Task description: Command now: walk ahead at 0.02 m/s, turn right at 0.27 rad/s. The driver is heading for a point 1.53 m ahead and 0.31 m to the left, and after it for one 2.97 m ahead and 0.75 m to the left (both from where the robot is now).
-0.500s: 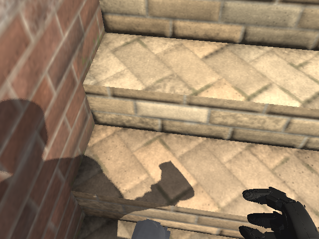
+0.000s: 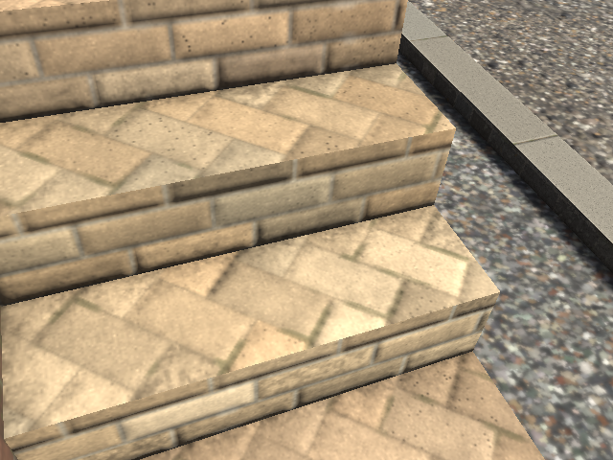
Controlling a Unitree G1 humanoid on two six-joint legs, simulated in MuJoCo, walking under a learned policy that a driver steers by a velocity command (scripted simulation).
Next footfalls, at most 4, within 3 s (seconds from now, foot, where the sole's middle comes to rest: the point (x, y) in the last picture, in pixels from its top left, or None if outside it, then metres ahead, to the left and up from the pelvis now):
0.06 right None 0.12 -0.15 -0.73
1.56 left None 0.16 0.12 -0.73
1.80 right None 0.25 -0.17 -0.73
2.10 left None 0.16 -0.02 -0.72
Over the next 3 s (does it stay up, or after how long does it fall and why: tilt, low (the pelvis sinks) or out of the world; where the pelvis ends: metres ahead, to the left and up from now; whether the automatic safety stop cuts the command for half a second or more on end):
stays up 0.51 -0.03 0.26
